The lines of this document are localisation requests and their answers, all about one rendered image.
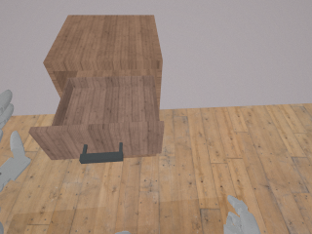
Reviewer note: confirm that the robot left hand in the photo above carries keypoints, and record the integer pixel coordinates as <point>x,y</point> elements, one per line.
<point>13,167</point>

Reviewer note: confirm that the robot right hand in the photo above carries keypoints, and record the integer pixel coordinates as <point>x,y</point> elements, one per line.
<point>245,224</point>

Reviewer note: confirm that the cabinet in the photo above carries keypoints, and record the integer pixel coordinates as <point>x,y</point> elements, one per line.
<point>106,46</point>

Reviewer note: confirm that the handle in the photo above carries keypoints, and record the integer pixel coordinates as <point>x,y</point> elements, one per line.
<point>101,157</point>

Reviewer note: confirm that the drawer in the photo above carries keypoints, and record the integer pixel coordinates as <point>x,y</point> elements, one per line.
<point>102,112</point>

